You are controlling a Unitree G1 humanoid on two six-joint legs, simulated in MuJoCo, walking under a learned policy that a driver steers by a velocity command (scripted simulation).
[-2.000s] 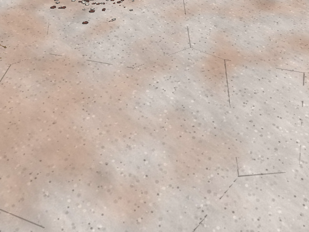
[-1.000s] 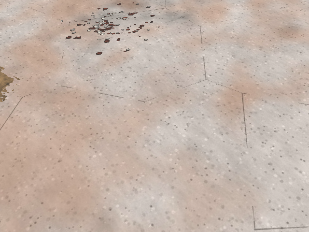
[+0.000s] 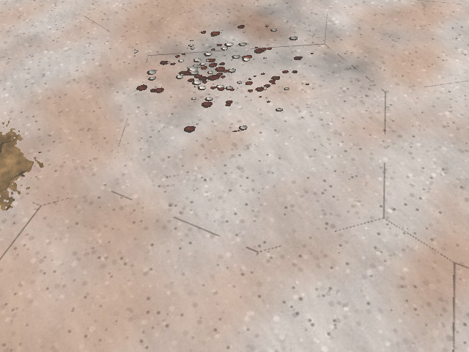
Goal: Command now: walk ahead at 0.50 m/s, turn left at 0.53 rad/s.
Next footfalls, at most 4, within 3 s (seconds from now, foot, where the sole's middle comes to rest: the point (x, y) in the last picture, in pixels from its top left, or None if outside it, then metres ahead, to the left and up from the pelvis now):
0.38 left None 0.27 0.11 -0.77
0.92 right None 0.28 -0.07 -0.77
1.20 left None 0.17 0.11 -0.77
2.22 left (155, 338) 0.51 0.25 -0.77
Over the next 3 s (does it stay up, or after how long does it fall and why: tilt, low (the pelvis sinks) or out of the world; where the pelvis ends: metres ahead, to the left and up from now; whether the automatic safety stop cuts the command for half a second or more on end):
stays up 0.81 0.29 0.01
